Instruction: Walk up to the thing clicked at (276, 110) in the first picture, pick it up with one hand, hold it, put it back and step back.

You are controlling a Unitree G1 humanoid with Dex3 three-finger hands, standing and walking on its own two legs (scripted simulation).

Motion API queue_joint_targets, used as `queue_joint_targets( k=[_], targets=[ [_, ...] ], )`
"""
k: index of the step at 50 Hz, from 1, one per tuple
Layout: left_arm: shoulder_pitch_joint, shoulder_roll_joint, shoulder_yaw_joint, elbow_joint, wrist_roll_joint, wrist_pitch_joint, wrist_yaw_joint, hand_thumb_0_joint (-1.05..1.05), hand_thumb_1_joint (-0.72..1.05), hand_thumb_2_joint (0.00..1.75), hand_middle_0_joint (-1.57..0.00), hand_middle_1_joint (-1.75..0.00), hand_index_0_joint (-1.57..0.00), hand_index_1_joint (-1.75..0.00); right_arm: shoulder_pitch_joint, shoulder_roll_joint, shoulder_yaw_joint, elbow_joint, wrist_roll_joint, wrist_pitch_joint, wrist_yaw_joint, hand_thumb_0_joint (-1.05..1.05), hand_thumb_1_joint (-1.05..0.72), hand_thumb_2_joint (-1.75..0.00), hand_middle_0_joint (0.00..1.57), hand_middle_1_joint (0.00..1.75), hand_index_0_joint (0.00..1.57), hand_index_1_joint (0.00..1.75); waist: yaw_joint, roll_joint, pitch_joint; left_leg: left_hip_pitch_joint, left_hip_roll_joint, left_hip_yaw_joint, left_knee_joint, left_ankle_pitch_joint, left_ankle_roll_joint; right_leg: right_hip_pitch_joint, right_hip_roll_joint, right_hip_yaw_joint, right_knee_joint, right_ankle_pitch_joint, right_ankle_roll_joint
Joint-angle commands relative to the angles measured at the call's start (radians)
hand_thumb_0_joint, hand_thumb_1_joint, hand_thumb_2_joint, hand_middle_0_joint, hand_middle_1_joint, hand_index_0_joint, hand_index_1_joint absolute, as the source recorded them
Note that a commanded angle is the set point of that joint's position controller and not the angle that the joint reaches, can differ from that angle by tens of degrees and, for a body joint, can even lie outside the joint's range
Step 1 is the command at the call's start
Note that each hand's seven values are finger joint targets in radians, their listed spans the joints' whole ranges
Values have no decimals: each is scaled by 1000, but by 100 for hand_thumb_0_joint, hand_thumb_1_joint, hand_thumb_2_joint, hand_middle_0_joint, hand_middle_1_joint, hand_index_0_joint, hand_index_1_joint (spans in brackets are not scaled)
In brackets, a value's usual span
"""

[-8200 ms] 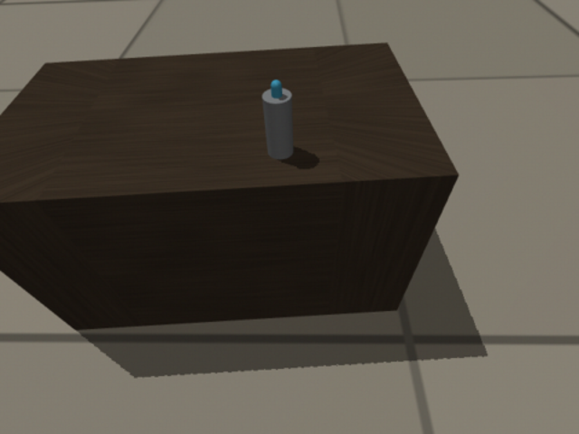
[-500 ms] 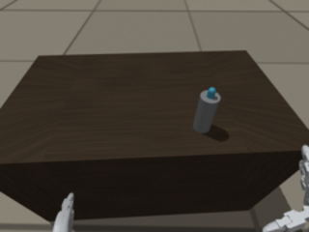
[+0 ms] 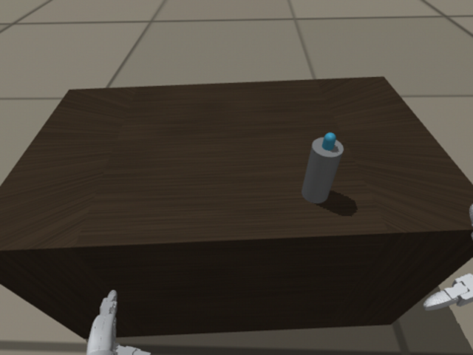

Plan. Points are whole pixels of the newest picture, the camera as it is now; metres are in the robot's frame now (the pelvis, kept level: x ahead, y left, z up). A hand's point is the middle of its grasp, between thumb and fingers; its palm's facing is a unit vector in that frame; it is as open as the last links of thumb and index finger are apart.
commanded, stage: go down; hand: right
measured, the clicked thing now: (322, 166) +0.50 -0.17 +0.02
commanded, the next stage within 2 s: none
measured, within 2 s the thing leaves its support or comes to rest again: neither
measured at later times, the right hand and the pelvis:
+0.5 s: hand (446, 208) +0.33 -0.32 +0.10, palm faces +0.08 +1.00 -0.01, open 17.6 cm; pelvis +0.00 -0.01 +0.00, yaw +1 degrees
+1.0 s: hand (443, 181) +0.38 -0.34 +0.10, palm faces +0.05 +1.00 +0.02, open 17.7 cm; pelvis +0.00 -0.01 -0.01, yaw +2 degrees
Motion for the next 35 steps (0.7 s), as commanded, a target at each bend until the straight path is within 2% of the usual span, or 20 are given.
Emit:
queue_joint_targets(
  k=[1, 3, 5, 7, 8, 10, 11, 12, 14, 16, 17, 19, 22, 25, 27, 29, 31, 33, 34, 35],
  targets=[
    [-101, 81, -40, -135, -8, -56, 36, 0, -54, 3, -5, -4, -5, -4, -337, -325, -118, -72, 70, -28, 117, 0, 61, -2, 4, 5, 5, 5, 24, -60, -142, 19, -8, -17, -67, 138, 3, -10, 49, -41, -63, 137, -46],
    [-68, 143, 1, -97, -9, -64, 47, 0, -54, 3, -5, -4, -5, -4, -401, -388, -144, -9, 93, -6, 165, 0, 61, -2, 4, 5, 5, 5, 24, -96, -176, 17, -15, -3, -50, 161, 11, -5, 45, -39, -67, 154, -41],
    [-86, 177, 10, -140, -10, -79, 49, 0, -54, 3, -5, -4, -5, -4, -427, -379, -143, 58, 121, 5, 202, 0, 61, -2, 4, 5, 5, 5, 21, -59, -169, 16, -23, 10, -44, 155, 14, -21, 36, -32, -66, 158, -38],
    [-81, 158, -12, -151, -14, -88, 49, 0, -55, 4, -5, -4, -5, -5, -480, -417, -160, 129, 136, 10, 233, 0, 61, -2, 4, 5, 5, 5, 18, -41, -181, 16, -27, 15, -38, 168, 14, -33, 30, -31, -53, 178, -38],
    [-99, 166, -7, -152, -15, -90, 50, 0, -55, 4, -5, -5, -5, -5, -492, -450, -179, 147, 141, 13, 244, 0, 61, -2, 4, 5, 4, 5, 4, -56, -196, 20, -23, 10, -37, 168, 18, -41, 32, -33, -47, 182, -37],
    [-66, 181, 3, -136, -15, -95, 51, 0, -55, 4, -5, -5, -5, -5, -534, -447, -166, 192, 156, 12, 275, 0, 61, -3, 4, 5, 4, 5, 17, -42, -215, 15, -26, 8, -24, 194, 17, -36, 26, -31, -35, 209, -39],
    [-110, 182, -3, -165, -16, -101, 53, 0, -55, 4, -5, -5, -5, -5, -547, -444, -154, 214, 155, 11, 283, 0, 61, -3, 4, 5, 4, 5, 10, -44, -211, 14, -25, 4, -23, 192, 19, -45, 28, -33, -33, 209, -38],
    [-98, 150, -36, -161, -15, -104, 51, 0, -55, 4, -5, -5, -5, -5, -579, -447, -150, 216, 156, 7, 294, 0, 61, -3, 4, 5, 4, 5, 8, -54, -222, 15, -26, 1, -18, 192, 20, -43, 26, -32, -25, 215, -37],
    [-99, 188, -11, -193, -16, -110, 58, 0, -55, 4, -5, -5, -5, -5, -607, -471, -158, 226, 161, 1, 307, 0, 61, -3, 4, 5, 4, 5, 13, -49, -259, 17, -34, 6, -9, 199, 24, -38, 18, -25, -21, 242, -34],
    [-75, 156, -43, -153, -15, -111, 56, 0, -54, 4, -5, -5, -5, -5, -630, -480, -153, 240, 164, 0, 319, 0, 58, -3, 5, 5, 5, 5, 10, -93, -254, 7, -34, 0, -4, 197, 27, -43, 19, -29, -12, 249, -31],
    [-52, 173, -27, -158, -12, -113, 62, 0, -54, 4, -5, -5, -5, -5, -652, -483, -156, 227, 166, -2, 325, 0, 59, -3, 4, 5, 5, 5, 22, -101, -291, 3, -36, -1, 3, 209, 27, -23, 15, -26, -3, 275, -30],
    [-54, 151, -45, -106, -12, -112, 61, 0, -54, 4, -5, -5, -5, -5, -656, -516, -168, 248, 162, -1, 329, 0, 56, -2, 5, 5, 5, 5, 10, -124, -267, -5, -35, -6, 4, 200, 29, -56, 18, -30, -1, 260, -29],
    [-83, 162, -58, -165, -9, -126, 70, 0, -55, 5, -5, -5, -5, -5, -707, -517, -165, 248, 170, -5, 340, 0, 55, -3, 5, 5, 5, 5, 25, -80, -282, 1, -35, -8, -3, 175, 24, -74, 19, -29, -1, 191, -36],
    [-46, 188, -37, -143, -11, -130, 81, 0, -55, 4, -5, -5, -5, -5, -763, -560, -177, 266, 177, -2, 359, 0, 52, -3, 6, 4, 5, 4, 51, -100, -279, -28, -31, -16, -2, 181, 21, -67, 24, -31, 7, 175, -41],
    [-59, 180, -52, -153, -12, -142, 86, 0, -56, 5, -5, -5, -5, -5, -797, -561, -163, 312, 178, 2, 379, 0, 56, -3, 5, 5, 5, 5, 60, -105, -249, -56, -32, -16, -1, 151, 20, -86, 20, -28, 6, 137, -41],
    [-23, 192, -42, -152, -11, -149, 91, 0, -55, 5, -5, -5, -5, -5, -840, -577, -161, 344, 180, 2, 401, 0, 58, -3, 5, 5, 5, 5, 80, -110, -274, -82, -34, -14, 5, 152, 20, -68, 13, -21, 15, 143, -39],
    [-5, 162, -74, -130, -7, -155, 92, 0, -55, 5, -5, -5, -5, -5, -838, -590, -164, 393, 180, 8, 417, 0, 58, -3, 5, 5, 5, 5, 70, -111, -271, -81, -32, -13, 20, 181, 18, -90, 15, -21, 33, 182, -40],
    [-13, 187, -51, -136, -5, -157, 93, 0, -56, 5, -5, -5, -5, -5, -867, -622, -165, 401, 174, 10, 425, 0, 58, -2, 5, 5, 5, 5, 70, -127, -295, -92, -34, -13, 32, 184, 21, -89, 14, -20, 45, 198, -37],
    [-14, 179, -64, -140, -1, -159, 92, 0, -55, 5, -5, -5, -5, -6, -849, -624, -168, 457, 169, 16, 426, 0, 58, -3, 5, 5, 5, 5, 67, -116, -276, -97, -33, -16, 36, 185, 22, -109, 16, -21, 53, 196, -37],
    [-15, 192, -55, -164, 0, -161, 92, 0, -55, 5, -5, -5, -5, -6, -856, -615, -168, 471, 173, 18, 429, 0, 59, -3, 5, 5, 5, 5, 76, -83, -296, -93, -34, -15, 39, 189, 18, -118, 16, -18, 61, 192, -40]
  ],
)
